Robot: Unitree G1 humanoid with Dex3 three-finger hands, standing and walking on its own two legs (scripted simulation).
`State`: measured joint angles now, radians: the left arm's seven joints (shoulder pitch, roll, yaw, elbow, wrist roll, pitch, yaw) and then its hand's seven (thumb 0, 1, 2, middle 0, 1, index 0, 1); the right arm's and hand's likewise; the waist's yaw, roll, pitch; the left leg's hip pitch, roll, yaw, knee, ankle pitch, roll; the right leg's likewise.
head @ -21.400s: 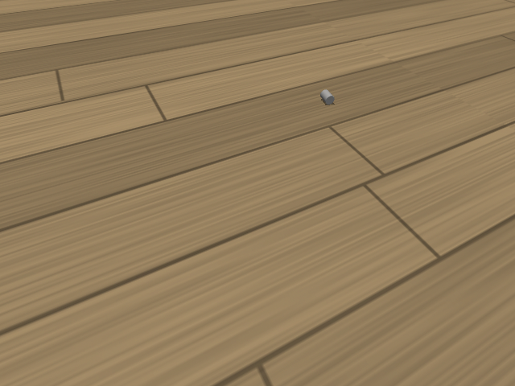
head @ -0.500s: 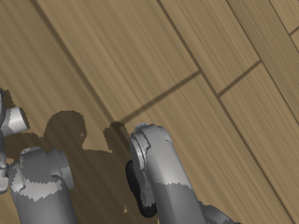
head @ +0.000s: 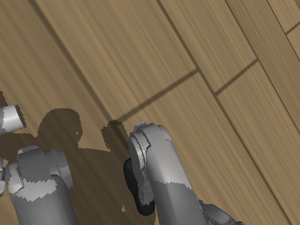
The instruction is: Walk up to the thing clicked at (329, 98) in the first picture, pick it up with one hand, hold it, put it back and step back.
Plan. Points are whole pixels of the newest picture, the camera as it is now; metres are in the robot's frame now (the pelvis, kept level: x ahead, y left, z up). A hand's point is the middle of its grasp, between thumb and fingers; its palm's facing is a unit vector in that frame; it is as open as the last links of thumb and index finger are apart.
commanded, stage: close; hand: left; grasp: from above
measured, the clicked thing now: out of the picture +0.40 +0.27 -0.27
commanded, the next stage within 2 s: settle in 1.16 s
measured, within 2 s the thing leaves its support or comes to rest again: leaves its support in 1.56 s
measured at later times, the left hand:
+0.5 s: hand out of the picture +0.39 +0.29 -0.25, palm faces -0.42 -0.15 -0.90, open 10.4 cm
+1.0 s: hand out of the picture +0.39 +0.29 -0.25, palm faces -0.42 -0.15 -0.90, open 9.8 cm
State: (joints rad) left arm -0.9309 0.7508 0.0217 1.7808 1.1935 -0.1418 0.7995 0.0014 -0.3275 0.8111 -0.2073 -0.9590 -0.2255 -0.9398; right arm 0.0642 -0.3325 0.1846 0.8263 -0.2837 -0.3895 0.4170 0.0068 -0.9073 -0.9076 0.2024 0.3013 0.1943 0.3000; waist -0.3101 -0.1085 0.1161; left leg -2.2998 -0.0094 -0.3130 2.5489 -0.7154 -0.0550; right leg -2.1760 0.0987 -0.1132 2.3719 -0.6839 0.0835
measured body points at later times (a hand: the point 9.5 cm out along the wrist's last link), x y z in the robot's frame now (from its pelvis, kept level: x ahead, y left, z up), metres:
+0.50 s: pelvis +0.00 +0.00 +0.00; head +0.24 +0.13 +0.36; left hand +0.41 +0.29 -0.20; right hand +0.06 -0.25 -0.06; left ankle +0.07 +0.13 -0.27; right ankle +0.12 -0.14 -0.27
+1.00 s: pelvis +0.00 +0.00 +0.00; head +0.24 +0.13 +0.36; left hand +0.41 +0.29 -0.19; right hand +0.07 -0.25 -0.06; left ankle +0.07 +0.13 -0.27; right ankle +0.12 -0.14 -0.27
